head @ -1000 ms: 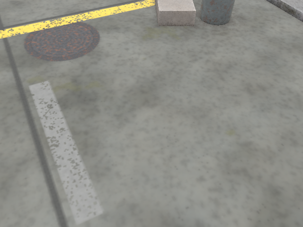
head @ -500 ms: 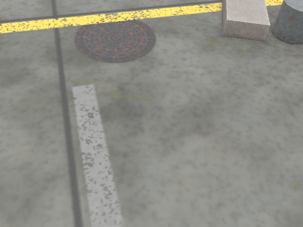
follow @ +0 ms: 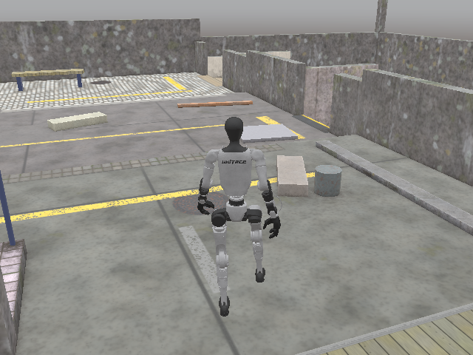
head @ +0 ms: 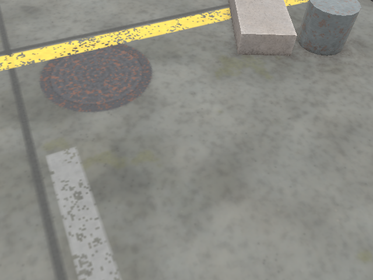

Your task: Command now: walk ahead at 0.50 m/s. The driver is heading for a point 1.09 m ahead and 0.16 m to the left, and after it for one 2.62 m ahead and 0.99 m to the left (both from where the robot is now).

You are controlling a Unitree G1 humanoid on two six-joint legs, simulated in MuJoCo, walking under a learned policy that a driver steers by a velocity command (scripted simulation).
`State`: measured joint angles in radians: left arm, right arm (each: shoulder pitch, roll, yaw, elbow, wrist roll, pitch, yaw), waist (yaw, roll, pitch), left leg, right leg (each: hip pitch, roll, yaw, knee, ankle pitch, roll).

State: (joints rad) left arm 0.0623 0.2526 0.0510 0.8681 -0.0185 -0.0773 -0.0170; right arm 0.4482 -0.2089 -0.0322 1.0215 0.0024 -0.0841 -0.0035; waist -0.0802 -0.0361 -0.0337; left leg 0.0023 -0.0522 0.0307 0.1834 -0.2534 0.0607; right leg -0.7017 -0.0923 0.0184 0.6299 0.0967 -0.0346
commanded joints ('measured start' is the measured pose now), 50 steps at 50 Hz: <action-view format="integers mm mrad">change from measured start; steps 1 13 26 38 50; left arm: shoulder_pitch -174 151 302 257 26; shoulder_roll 37 101 157 146 51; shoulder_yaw -4 20 32 21 25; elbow -106 -16 70 33 -27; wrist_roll -6 16 1 -26 10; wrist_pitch -23 -18 -18 -43 2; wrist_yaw -19 -11 19 9 14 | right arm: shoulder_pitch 76 -135 -431 -106 -126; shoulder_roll -158 -158 -80 -204 -182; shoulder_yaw -31 -36 -26 -64 -55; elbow -8 -107 -218 -172 -129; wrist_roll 3 25 11 7 -1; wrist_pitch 5 -44 -2 -14 -15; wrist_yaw -9 -5 11 26 1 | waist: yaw -14 125 136 -11 55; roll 115 19 -14 190 100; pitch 123 -45 86 -147 68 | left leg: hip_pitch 70 -716 -630 203 -132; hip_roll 284 160 155 397 247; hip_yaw -129 -93 -31 -530 -106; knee -16 1096 446 123 -68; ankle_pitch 370 -90 362 8 303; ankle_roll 111 -25 -56 181 142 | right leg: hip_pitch -86 679 552 -89 7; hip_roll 20 -190 -102 33 -41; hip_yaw -29 319 38 64 10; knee -74 -380 -509 675 112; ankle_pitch -24 -165 -107 -564 -32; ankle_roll -10 -223 -168 -24 29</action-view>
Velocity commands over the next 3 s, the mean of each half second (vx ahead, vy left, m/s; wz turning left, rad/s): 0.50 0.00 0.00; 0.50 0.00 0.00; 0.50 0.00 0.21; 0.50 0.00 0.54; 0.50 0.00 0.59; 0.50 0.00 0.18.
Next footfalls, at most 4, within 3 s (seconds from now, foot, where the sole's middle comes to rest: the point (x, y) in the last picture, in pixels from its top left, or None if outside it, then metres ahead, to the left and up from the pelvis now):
0.16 right None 0.28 -0.14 -0.78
0.68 left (144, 263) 0.57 0.11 -0.78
1.24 right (203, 186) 0.88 -0.14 -0.78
1.78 left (134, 143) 1.13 0.15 -0.78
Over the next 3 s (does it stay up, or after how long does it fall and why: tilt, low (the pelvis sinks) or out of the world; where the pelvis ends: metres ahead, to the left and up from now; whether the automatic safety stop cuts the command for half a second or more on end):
stays up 1.53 0.40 0.00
